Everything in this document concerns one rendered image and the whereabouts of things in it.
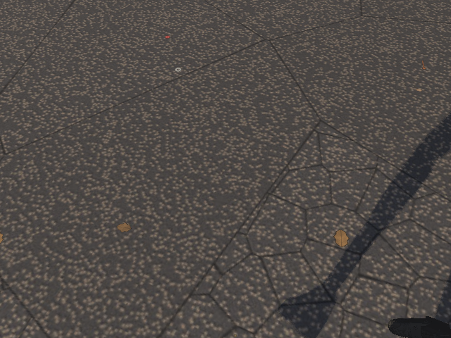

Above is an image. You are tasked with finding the robot right hand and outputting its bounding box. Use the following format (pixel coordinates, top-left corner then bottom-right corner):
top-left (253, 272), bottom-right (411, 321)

top-left (388, 316), bottom-right (451, 338)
